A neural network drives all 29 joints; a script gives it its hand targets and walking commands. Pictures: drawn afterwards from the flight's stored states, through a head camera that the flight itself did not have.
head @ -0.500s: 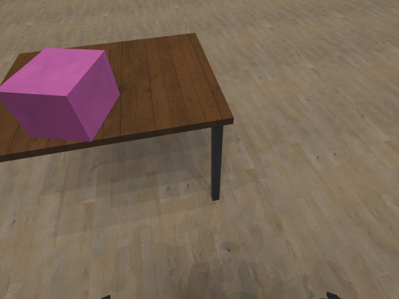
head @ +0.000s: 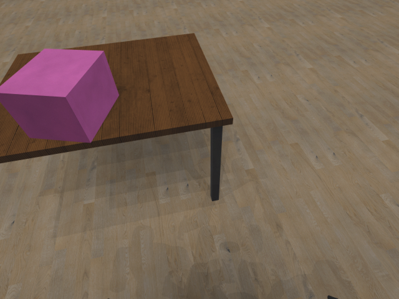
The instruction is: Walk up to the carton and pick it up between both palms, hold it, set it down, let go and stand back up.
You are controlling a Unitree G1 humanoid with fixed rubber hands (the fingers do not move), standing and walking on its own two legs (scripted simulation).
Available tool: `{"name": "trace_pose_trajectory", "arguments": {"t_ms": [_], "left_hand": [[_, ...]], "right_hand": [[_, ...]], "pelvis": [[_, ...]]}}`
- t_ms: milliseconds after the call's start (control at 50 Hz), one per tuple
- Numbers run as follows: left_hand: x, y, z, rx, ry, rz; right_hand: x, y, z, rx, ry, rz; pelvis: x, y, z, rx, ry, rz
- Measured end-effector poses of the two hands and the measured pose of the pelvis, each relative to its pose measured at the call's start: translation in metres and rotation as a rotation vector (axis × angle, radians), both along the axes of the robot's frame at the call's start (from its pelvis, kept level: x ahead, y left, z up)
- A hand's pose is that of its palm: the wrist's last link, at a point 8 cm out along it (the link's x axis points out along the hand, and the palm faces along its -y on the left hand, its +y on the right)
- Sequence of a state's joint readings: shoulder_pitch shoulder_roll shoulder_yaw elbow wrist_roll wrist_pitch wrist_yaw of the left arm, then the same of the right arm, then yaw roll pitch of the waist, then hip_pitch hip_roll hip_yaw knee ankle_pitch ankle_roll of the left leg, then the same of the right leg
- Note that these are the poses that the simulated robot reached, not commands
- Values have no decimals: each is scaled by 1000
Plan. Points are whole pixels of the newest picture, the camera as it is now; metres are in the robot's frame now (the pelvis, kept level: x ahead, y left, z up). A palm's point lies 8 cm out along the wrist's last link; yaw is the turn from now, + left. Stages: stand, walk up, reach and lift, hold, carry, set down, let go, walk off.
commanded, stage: stand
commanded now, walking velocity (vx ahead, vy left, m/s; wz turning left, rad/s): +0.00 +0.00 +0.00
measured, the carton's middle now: (66, 94) +0.78 +0.51 -0.02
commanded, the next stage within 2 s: walk up in 0.94 s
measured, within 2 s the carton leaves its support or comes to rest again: neither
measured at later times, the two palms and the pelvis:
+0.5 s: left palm out of the picture +0.07 +0.26 -0.11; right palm out of the picture +0.07 -0.26 -0.11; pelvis +0.00 +0.00 +0.00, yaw +0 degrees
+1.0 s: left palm out of the picture +0.07 +0.26 -0.11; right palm out of the picture +0.06 -0.26 -0.11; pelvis +0.00 +0.00 +0.00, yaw -1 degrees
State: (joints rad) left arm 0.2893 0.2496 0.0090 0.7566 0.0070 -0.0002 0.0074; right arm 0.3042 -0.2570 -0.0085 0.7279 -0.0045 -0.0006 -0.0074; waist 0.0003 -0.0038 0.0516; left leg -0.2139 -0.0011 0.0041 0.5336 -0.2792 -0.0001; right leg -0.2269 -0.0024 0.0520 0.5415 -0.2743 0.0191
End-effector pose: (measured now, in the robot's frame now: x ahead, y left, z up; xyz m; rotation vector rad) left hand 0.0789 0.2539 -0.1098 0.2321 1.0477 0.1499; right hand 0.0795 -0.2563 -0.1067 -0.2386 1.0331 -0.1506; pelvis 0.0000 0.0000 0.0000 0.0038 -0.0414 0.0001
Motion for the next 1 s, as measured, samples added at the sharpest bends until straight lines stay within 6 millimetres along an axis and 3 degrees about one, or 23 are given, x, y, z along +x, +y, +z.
{"name": "trace_pose_trajectory", "arguments": {"t_ms": [1000], "left_hand": [[-9,3,-4,4,53,4]], "right_hand": [[-15,0,-4,-4,51,-31]], "pelvis": [[2,3,2,0,-1,-11]]}}
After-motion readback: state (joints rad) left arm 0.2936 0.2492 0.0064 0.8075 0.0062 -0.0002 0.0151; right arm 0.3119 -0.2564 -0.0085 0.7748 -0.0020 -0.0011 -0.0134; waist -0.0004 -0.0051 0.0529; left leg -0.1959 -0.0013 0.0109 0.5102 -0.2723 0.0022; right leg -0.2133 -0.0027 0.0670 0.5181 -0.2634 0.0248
